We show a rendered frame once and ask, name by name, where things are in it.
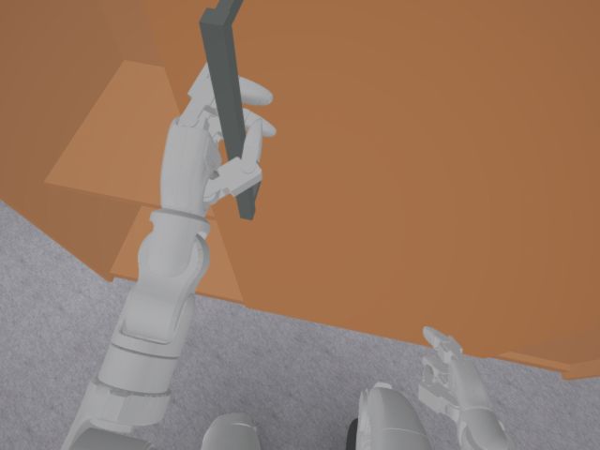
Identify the right robot forearm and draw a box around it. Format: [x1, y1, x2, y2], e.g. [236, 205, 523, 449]
[457, 409, 518, 450]

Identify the left robot hand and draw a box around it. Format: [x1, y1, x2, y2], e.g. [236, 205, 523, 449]
[160, 63, 277, 218]

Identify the handle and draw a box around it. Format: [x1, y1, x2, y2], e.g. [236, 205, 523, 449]
[199, 0, 261, 220]

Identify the right robot shin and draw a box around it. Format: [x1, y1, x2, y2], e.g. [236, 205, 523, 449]
[355, 382, 392, 450]

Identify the right robot hand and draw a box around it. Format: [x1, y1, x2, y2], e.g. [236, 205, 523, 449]
[418, 326, 491, 426]

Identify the wardrobe door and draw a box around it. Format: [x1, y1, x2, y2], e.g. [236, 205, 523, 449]
[142, 0, 600, 359]
[512, 326, 600, 365]

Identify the left robot forearm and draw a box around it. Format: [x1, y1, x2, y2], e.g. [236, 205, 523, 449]
[61, 209, 211, 450]

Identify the right robot thigh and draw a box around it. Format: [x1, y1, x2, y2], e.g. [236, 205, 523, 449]
[357, 387, 434, 450]

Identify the robot left upper arm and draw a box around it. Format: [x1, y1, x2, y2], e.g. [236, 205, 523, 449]
[69, 427, 158, 450]

